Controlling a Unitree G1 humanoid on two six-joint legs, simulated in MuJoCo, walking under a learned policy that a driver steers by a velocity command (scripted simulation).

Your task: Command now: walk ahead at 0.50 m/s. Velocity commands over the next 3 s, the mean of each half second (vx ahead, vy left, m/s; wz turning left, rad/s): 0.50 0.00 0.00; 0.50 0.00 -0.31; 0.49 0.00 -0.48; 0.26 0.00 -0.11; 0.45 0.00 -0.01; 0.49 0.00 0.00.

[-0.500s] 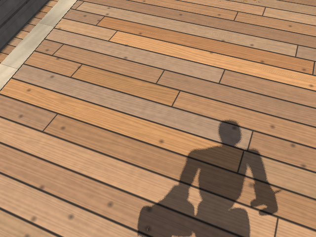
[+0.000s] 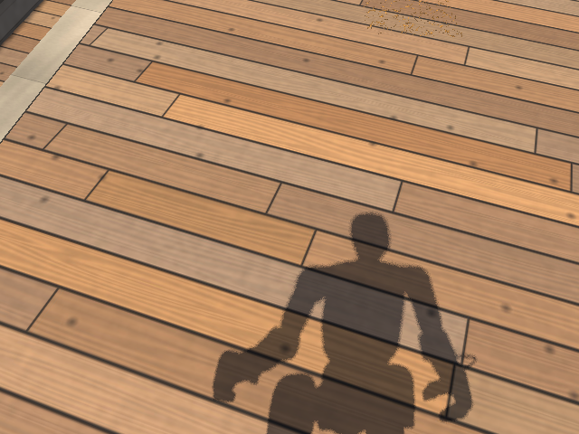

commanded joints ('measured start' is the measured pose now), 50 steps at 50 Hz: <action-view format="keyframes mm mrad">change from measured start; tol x32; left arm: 1 3 53 15 -59 11 7 5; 12 -307 33 -4 -162 -3 -18 -43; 18 225 268 82 -30 23 -13 -29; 50 113 61 42 -62 -19 26 10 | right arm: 1 -24 -150 -30 -43 3 -19 -13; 50 -102 -91 -27 -80 -11 -19 -21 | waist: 1 31 92 -14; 14 -17 114 31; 19 148 -187 -435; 23 48 -26 -57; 42 -37 -41 -91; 44 -43 352 -377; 50 21 175 -53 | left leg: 1 61 283 -237 -222 181 173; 16 297 274 -90 131 669 62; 20 -538 70 -177 999 -392 -22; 40 -274 114 -120 125 142 -76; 44 608 487 -663 47 -139 167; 50 110 338 -272 -154 -29 80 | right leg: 1 -113 -57 34 -106 118 28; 14 -56 41 -31 -581 235 -32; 17 535 25 -5 -563 258 -125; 19 997 -300 703 -750 17 -325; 25 387 -125 206 -925 197 -205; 39 493 -123 177 -845 231 -154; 42 462 -64 165 -611 383 -107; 45 -178 111 112 171 -318 -9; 50 -91 -42 82 96 -33 -9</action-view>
